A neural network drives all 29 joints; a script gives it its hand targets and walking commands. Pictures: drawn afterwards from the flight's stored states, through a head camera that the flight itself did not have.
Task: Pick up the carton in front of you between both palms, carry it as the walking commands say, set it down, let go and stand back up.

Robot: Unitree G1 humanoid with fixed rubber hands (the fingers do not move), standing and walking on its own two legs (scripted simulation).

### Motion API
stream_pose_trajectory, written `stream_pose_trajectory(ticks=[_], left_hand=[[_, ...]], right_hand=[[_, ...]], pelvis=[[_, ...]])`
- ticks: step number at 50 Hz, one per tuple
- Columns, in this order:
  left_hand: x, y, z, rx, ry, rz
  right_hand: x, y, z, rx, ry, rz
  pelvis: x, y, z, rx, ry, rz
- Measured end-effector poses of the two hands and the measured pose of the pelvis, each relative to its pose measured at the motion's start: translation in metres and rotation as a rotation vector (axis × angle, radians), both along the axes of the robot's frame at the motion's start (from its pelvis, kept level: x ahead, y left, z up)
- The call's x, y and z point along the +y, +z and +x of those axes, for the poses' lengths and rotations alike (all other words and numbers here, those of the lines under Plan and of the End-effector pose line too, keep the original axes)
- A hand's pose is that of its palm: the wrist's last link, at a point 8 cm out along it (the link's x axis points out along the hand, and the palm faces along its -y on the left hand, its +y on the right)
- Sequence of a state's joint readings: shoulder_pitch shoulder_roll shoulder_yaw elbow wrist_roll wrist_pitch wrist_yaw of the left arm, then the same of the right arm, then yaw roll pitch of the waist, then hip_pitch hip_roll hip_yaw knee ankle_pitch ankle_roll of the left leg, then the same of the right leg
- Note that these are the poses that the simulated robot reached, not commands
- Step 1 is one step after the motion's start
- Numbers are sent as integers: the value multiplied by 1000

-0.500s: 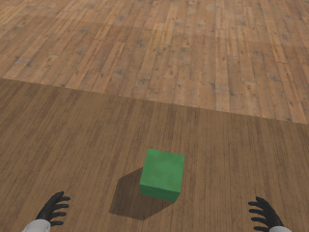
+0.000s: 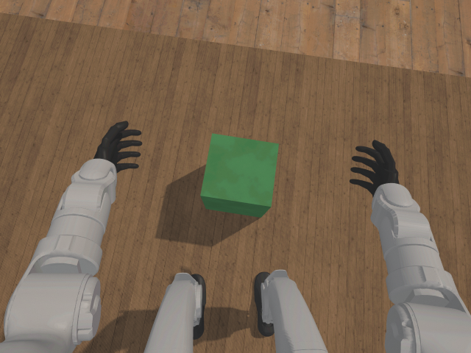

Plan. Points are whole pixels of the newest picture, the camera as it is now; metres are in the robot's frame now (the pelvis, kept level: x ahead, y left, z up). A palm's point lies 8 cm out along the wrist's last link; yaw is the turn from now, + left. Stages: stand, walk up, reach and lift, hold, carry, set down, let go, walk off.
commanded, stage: reach and lift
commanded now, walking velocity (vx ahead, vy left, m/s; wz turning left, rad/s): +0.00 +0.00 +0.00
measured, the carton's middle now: (238, 179) +0.53 -0.04 -0.56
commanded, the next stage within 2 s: none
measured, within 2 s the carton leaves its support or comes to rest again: neither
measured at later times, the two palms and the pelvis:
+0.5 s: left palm (156, 106) +0.58 +0.15 -0.15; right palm (338, 136) +0.51 -0.23 -0.15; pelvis +0.00 +0.01 -0.04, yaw -1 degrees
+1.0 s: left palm (175, 156) +0.55 +0.15 -0.39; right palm (309, 175) +0.49 -0.23 -0.39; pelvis -0.03 +0.01 -0.24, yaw -2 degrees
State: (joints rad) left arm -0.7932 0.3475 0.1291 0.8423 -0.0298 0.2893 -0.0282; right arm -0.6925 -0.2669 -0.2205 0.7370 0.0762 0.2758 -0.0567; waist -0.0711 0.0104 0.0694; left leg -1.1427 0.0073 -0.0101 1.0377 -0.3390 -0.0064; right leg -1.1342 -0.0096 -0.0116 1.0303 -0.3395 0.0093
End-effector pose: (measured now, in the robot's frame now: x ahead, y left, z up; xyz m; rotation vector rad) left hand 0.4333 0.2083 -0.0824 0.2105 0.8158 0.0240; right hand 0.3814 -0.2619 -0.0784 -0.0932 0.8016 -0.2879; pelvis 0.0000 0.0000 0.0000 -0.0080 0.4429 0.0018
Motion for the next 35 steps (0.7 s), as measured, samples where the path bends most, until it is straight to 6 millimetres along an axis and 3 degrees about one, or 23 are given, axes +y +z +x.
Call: stream_pose_trajectory(ticks=[10,20,28,35], left_hand=[[-32,-15,73,-64,-27,-64],[-57,-43,138,-145,-51,-107],[-62,-91,142,-147,-39,-109],[-67,-163,127,-121,-32,-105]], right_hand=[[19,-19,62,-80,-40,39],[31,-49,117,-162,-50,60],[36,-94,121,-162,-49,61],[32,-161,111,-134,-70,67]], pelvis=[[4,-22,-24,136,4,-7],[8,-34,-11,295,3,-11],[8,-47,11,423,-3,-12],[7,-97,13,496,-13,-17]])
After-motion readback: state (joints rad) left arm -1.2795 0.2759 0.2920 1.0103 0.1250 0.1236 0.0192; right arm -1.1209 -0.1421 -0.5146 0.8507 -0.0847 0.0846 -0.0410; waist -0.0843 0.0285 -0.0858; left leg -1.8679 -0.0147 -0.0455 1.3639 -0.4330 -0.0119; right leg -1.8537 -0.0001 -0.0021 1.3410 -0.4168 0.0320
